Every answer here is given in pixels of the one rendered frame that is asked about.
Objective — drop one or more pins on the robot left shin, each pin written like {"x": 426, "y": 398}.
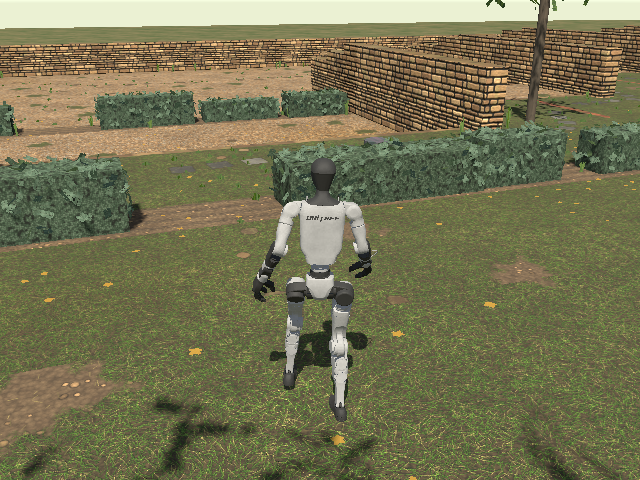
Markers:
{"x": 291, "y": 345}

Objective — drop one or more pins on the right robot upper arm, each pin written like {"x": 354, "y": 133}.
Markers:
{"x": 354, "y": 213}

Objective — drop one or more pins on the robot right forearm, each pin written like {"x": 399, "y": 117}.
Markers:
{"x": 365, "y": 259}

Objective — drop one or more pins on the right robot thigh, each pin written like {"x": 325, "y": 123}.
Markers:
{"x": 340, "y": 313}

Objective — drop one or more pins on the robot left forearm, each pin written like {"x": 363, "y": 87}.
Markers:
{"x": 268, "y": 265}

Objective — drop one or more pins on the robot left hand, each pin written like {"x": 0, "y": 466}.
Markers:
{"x": 258, "y": 286}

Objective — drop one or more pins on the left robot upper arm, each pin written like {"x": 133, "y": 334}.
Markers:
{"x": 289, "y": 211}

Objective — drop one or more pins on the robot right hand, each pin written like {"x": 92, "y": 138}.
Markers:
{"x": 357, "y": 265}

